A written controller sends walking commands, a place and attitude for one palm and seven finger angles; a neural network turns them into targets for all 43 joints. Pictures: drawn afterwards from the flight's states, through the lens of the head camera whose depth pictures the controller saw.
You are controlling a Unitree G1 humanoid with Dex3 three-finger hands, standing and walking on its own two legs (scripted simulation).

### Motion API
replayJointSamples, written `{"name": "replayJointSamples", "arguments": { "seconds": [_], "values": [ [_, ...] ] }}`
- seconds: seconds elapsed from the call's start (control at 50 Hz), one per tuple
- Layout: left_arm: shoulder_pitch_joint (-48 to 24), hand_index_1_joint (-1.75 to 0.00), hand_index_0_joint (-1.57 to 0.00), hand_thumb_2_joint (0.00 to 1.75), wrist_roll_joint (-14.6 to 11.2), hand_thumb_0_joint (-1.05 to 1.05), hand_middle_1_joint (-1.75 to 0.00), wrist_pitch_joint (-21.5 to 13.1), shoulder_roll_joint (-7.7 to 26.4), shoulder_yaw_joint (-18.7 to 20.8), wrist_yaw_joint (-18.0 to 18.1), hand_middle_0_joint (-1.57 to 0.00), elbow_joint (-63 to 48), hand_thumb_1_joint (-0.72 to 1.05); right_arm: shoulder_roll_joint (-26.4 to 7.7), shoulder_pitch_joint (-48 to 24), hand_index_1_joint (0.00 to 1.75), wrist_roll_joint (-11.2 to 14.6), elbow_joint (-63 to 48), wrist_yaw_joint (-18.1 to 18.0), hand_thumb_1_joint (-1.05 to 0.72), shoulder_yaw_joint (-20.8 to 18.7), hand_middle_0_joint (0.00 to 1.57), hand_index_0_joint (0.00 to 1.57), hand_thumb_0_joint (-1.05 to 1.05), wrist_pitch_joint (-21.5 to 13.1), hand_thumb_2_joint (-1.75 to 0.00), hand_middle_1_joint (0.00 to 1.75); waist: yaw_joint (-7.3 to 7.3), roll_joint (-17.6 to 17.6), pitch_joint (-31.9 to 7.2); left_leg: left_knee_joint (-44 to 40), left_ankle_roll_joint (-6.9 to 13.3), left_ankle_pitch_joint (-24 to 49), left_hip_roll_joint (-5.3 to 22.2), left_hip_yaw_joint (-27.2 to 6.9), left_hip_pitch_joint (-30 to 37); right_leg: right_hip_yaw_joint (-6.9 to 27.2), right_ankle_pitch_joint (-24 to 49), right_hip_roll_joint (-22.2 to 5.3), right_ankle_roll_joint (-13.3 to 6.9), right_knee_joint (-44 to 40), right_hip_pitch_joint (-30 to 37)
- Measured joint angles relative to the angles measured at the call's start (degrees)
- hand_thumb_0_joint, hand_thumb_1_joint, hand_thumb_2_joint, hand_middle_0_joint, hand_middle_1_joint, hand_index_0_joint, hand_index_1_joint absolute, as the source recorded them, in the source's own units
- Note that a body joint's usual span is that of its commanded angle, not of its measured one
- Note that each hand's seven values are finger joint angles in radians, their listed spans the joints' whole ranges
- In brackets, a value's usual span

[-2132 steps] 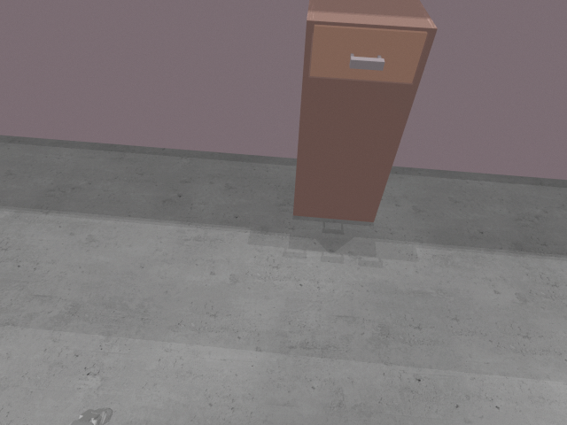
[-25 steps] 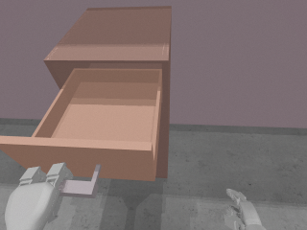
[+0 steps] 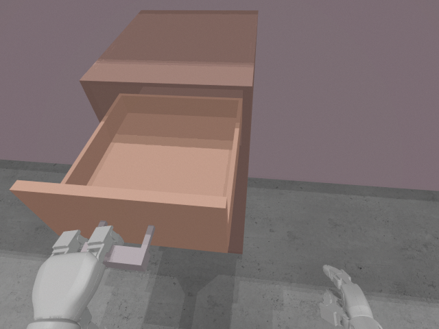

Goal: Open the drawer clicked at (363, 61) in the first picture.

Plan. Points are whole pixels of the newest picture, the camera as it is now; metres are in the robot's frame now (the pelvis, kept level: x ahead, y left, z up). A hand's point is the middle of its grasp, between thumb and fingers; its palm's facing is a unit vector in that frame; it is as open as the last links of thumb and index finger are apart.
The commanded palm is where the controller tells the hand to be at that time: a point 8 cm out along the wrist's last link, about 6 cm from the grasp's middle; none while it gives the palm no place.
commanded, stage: lift the hand off the handle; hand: left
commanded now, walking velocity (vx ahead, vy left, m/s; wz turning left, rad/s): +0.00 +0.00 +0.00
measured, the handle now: (120, 242) +0.23 +0.20 +0.06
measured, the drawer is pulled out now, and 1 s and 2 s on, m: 0.30 0.30 0.30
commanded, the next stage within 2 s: draw the hand back to the body in 1.48 s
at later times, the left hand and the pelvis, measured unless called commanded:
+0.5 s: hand (85, 261) +0.19 +0.23 +0.09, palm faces +0.10 -0.09 -0.99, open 13.8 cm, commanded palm +0.16 +0.23 +0.14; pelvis +0.00 +0.00 +0.01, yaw +0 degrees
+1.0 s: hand (59, 245) +0.18 +0.23 +0.16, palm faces +0.12 -0.10 -0.99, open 13.8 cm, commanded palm +0.15 +0.23 +0.21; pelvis +0.00 +0.00 +0.03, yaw +0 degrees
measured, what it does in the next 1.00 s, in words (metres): stands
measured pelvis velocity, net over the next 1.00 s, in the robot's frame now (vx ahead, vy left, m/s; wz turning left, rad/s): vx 0.00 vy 0.00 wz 0.01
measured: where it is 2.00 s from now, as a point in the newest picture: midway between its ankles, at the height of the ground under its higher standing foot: outside the picture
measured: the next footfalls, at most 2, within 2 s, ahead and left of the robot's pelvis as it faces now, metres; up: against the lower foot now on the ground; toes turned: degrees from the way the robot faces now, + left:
none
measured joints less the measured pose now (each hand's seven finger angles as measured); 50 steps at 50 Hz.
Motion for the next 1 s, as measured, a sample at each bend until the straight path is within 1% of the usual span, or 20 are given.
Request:
{"name": "replayJointSamples", "arguments": {
  "seconds": [0.06,0.12,0.16,0.22,0.32,0.38,0.46,0.54,0.62,0.7,0.78,0.84,0.92,1.0],
  "values": [
    [-1.14,-1.2,-0.31,0.31,1.56,0.0,-1.21,-0.28,-0.05,-1.2,0.71,-0.32,0.41,-0.48,0.26,0.22,0.3,-0.24,0.24,0.21,-0.9,0.05,0.2,0.2,0.01,0.12,-0.9,0.3,0.15,-0.17,-0.03,0.38,0.03,-0.03,-0.09,0.2,-0.49,0.16,-0.16,-0.1,0.02,0.67,-0.65],
    [-2.26,-1.2,-0.31,0.3,2.37,0.0,-1.21,-0.01,0.24,-0.92,1.66,-0.32,1.13,-0.48,0.63,0.28,0.3,-0.21,0.6,0.45,-0.9,0.17,0.2,0.2,0.01,0.27,-0.9,0.3,0.23,-0.19,0.05,0.81,0.0,-0.12,-0.06,0.33,-0.89,0.26,-0.28,-0.07,-0.03,1.26,-1.16],
    [-3.24,-1.2,-0.32,0.3,2.38,0.0,-1.21,0.49,0.46,-0.73,2.02,-0.32,1.67,-0.49,0.9,0.28,0.3,-0.08,0.97,0.41,-0.9,0.19,0.21,0.2,0.01,0.33,-0.9,0.3,0.14,-0.06,0.13,0.97,-0.02,-0.13,-0.07,0.27,-0.95,0.2,-0.31,-0.07,-0.04,1.41,-1.2],
    [-4.69,-1.2,-0.32,0.3,1.6,0.0,-1.21,1.99,0.33,-0.71,1.87,-0.32,2.52,-0.49,1.15,0.25,0.3,0.34,1.54,0.1,-0.9,0.35,0.21,0.2,0.01,0.43,-0.9,0.3,-0.19,0.32,0.24,0.76,-0.02,-0.02,-0.07,0.11,-0.59,0.06,-0.17,-0.07,-0.03,1.07,-0.73],
    [-4.82,-1.2,-0.33,0.3,-0.07,0.0,-1.21,4.18,0.62,-1.34,-0.33,-0.32,0.57,-0.49,1.11,0.69,0.3,0.82,2.0,-0.65,-0.9,0.77,0.21,0.2,0.01,0.49,-0.9,0.3,-0.46,0.75,-0.12,-1.03,0.05,0.5,-0.02,0.28,1.47,0.31,0.45,-0.07,0.05,-0.73,1.25],
    [-4.01,-1.21,-0.33,0.3,-0.67,0.0,-1.21,4.56,1.54,-1.31,-1.47,-0.32,-1.15,-0.49,0.79,0.74,0.3,1.1,1.93,-0.94,-0.9,1.05,0.21,0.2,0.01,0.52,-0.9,0.3,-0.44,0.87,-0.16,-2.41,0.06,0.87,-0.02,0.49,3.15,0.57,0.84,-0.1,0.1,-1.99,2.8],
    [-3.41,-1.2,-0.33,0.3,-1.47,0.0,-1.21,5.22,2.65,-0.74,-3.05,-0.32,-3.58,-0.49,0.14,0.41,0.3,1.45,1.44,-0.99,-0.9,1.1,0.21,0.2,0.01,0.58,-0.9,0.3,-0.11,1.07,0.13,-4.14,0.06,1.46,0.01,0.63,5.2,0.78,1.46,-0.12,0.13,-3.64,4.76],
    [-4.13,-1.2,-0.33,0.3,-2.49,0.0,-1.21,5.88,2.91,-0.39,-5.01,-0.32,-4.85,-0.49,-0.44,-0.34,0.3,1.74,1.11,-1.16,-0.9,1.02,0.2,0.2,0.01,0.55,-0.9,0.3,0.26,1.34,0.88,-5.85,0.05,2.22,-0.09,0.48,7.07,0.69,2.16,-0.24,0.15,-5.37,6.68],
    [-5.25,-1.2,-0.33,0.3,-2.91,0.0,-1.21,6.65,3.23,-0.6,-7.49,-0.32,-5.74,-0.49,-0.71,-0.93,0.3,1.9,0.88,-1.29,-0.9,1.17,0.2,0.2,0.01,0.67,-0.9,0.3,0.77,1.47,1.49,-7.65,0.0,3.04,-0.11,0.31,8.79,0.58,2.95,-0.3,0.11,-7.21,8.45],
    [-5.3,-1.21,-0.33,0.3,-3.64,0.0,-1.21,6.51,3.81,-0.58,-9.36,-0.32,-7.37,-0.49,-0.7,-1.23,0.3,2.0,0.74,-1.39,-0.9,1.61,0.2,0.2,0.01,0.69,-0.9,0.3,1.17,1.62,1.73,-9.3,-0.06,3.68,-0.04,0.22,10.45,0.55,3.68,-0.26,0.07,-9.02,10.18],
    [-4.59,-1.21,-0.33,0.3,-4.37,0.0,-1.21,5.89,5.19,0.63,-10.45,-0.32,-10.01,-0.49,-0.57,-1.47,0.3,2.2,0.64,-1.35,-0.9,2.21,0.2,0.2,0.01,0.83,-0.9,0.3,1.41,1.7,1.89,-10.66,-0.14,4.14,0.12,0.21,12.03,0.59,4.31,-0.13,0.03,-10.58,11.82],
    [-4.14,-1.2,-0.33,0.3,-5.21,0.0,-1.21,6.12,6.3,2.03,-11.3,-0.32,-11.73,-0.49,-0.62,-1.63,0.3,2.46,0.5,-1.17,-0.9,2.5,0.2,0.2,0.01,1.18,-0.9,0.3,1.49,1.86,2.07,-11.58,-0.18,4.51,0.17,0.17,13.15,0.59,4.77,-0.1,0.03,-11.65,13.0],
    [-4.45,-1.2,-0.32,0.3,-6.68,0.0,-1.21,7.41,7.07,3.42,-13.16,-0.32,-13.12,-0.49,-1.0,-1.87,0.3,2.92,0.32,-0.97,-0.9,2.65,0.2,0.2,0.01,1.77,-0.9,0.3,1.58,2.35,2.57,-12.77,-0.14,5.17,0.12,-0.01,14.48,0.45,5.47,-0.17,0.11,-13.04,14.49],
    [-5.69,-1.2,-0.32,0.3,-8.02,0.0,-1.21,8.22,7.2,3.44,-15.48,-0.32,-14.12,-0.49,-1.42,-1.89,0.3,3.14,0.21,-1.2,-0.9,2.79,0.2,0.2,0.01,2.03,-0.9,0.3,1.69,2.72,3.01,-14.04,-0.01,6.02,-0.11,-0.18,15.64,0.29,6.19,-0.43,0.28,-14.28,15.71]
  ]
}}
